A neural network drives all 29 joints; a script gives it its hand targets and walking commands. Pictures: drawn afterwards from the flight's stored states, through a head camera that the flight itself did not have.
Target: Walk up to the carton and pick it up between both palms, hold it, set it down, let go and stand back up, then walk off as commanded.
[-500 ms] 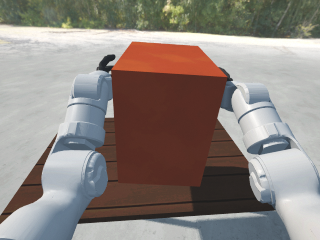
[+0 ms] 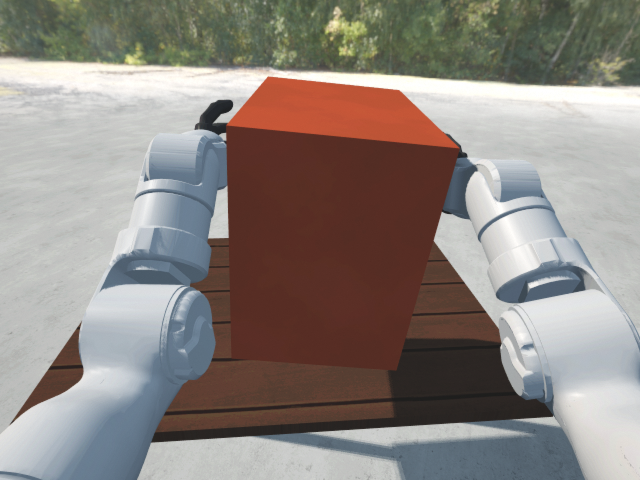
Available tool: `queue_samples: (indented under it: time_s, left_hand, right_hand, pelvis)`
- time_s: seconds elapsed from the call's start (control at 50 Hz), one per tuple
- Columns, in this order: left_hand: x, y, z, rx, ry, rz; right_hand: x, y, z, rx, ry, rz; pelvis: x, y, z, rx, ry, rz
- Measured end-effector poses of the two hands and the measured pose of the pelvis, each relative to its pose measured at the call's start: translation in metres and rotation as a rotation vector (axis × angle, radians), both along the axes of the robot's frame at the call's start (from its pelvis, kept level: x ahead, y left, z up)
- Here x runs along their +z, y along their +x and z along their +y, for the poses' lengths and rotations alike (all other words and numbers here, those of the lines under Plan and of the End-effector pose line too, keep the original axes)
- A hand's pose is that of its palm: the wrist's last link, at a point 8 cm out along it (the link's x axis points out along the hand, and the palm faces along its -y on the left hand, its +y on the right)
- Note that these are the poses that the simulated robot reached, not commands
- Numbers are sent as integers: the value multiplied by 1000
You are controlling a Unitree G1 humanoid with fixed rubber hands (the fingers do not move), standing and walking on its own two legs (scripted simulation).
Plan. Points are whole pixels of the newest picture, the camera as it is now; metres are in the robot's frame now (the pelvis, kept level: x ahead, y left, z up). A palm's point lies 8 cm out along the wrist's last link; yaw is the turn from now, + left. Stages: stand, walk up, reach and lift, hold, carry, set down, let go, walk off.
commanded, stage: set down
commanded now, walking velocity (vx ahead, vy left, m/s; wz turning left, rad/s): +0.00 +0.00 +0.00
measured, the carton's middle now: (325, 208) +0.40 +0.00 +0.27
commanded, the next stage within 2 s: none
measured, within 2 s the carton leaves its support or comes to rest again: neither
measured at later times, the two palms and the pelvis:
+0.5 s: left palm (225, 177) +0.43 +0.13 +0.30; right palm (438, 186) +0.42 -0.16 +0.29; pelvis +0.03 -0.01 +0.00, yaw +0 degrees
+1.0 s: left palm (218, 195) +0.43 +0.14 +0.27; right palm (427, 207) +0.41 -0.14 +0.26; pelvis +0.02 -0.01 +0.00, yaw +0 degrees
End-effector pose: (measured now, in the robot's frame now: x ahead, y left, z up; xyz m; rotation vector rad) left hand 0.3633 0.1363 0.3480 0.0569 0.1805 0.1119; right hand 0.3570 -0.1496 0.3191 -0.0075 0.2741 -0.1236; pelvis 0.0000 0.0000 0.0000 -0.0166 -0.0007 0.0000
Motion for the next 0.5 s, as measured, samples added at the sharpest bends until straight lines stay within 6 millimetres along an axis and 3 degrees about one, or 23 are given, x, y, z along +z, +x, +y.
queue_samples:
  time_s: [0.26, 0.5]
  left_hand:
    - [10, 28, -5, -14, 12, -74]
    - [-48, 63, -4, -35, 10, -13]
  right_hand:
    - [5, 27, -5, -4, -9, -74]
    - [-26, 61, -7, -22, -18, -18]
  pelvis:
    - [1, 15, -5, -1, 6, 25]
    - [3, 28, -10, -2, 13, 36]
